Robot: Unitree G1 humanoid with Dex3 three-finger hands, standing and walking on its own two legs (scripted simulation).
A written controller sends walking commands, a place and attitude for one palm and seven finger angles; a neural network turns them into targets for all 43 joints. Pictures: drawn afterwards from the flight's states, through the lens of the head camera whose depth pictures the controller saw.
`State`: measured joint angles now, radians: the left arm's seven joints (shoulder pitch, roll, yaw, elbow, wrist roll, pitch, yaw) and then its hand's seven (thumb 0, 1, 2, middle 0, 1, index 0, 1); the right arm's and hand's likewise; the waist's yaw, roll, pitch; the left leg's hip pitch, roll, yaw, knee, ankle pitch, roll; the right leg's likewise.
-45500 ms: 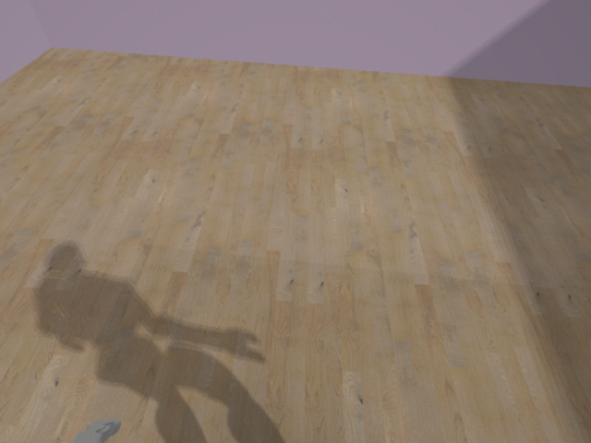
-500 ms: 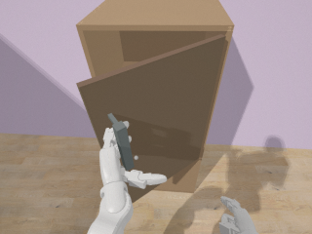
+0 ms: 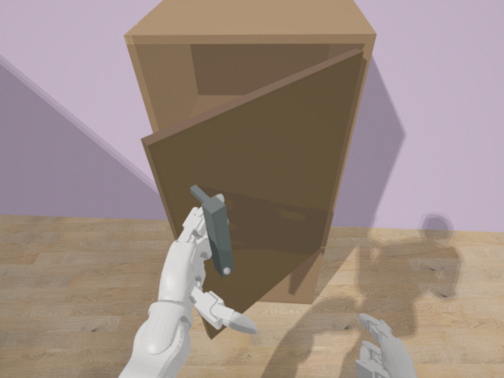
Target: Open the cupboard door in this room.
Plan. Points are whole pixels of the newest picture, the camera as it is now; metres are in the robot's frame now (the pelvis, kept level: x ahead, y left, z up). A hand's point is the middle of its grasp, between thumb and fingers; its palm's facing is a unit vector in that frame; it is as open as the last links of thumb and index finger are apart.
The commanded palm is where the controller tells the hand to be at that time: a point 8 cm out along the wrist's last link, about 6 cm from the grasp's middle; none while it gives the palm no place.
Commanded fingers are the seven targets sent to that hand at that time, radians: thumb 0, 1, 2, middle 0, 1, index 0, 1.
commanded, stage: slide the hand sideways off the handle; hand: left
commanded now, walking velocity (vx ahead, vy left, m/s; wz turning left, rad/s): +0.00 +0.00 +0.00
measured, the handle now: (211, 232) +0.31 +0.08 +0.11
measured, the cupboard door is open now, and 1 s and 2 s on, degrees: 44 43 43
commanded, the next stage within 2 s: draw the hand back to the body in 0.86 s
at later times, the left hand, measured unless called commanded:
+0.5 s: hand (197, 288) +0.22 +0.09 +0.10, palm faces -0.05 -1.00 -0.01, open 15.9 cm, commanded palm +0.18 +0.16 +0.11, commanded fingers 0.00 -0.50 0.30 -0.15 -0.30 -0.15 -0.30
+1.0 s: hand (155, 316) +0.18 +0.14 +0.10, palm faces -0.04 -1.00 -0.02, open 16.3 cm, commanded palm +0.15 +0.20 +0.11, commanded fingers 0.00 -0.50 0.30 -0.15 -0.30 -0.15 -0.30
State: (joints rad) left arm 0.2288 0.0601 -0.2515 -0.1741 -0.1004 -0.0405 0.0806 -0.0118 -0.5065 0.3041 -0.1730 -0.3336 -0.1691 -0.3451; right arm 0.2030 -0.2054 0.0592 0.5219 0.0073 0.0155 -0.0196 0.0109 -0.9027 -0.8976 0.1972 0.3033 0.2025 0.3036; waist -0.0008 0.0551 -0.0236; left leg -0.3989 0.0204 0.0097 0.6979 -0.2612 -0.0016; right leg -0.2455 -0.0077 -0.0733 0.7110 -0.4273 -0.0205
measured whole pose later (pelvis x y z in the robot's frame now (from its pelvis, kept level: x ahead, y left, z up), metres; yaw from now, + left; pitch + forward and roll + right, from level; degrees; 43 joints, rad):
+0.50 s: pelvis +0.02 -0.01 +0.00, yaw -1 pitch +0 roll +0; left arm 0.51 0.14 -0.10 -0.36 -0.15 -0.10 -0.04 -0.01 -0.50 0.30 -0.24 -0.34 -0.23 -0.34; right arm 0.23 -0.22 0.04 0.47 0.01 -0.02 -0.02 0.01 -0.90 -0.90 0.20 0.30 0.20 0.30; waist 0.01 0.04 -0.05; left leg -0.42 0.04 0.02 0.72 -0.30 -0.02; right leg -0.28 0.01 -0.06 0.73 -0.46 -0.04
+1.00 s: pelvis +0.01 -0.01 -0.01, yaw +1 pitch +2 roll -1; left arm 0.60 0.19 0.05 -0.37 -0.27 -0.19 -0.23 -0.01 -0.51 0.30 -0.15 -0.30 -0.16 -0.30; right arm 0.26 -0.24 0.02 0.49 0.04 -0.14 -0.07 0.01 -0.90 -0.90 0.20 0.30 0.20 0.30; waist 0.03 0.07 -0.07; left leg -0.52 0.03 -0.02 0.82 -0.33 -0.02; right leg -0.34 0.01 -0.10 0.80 -0.49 -0.03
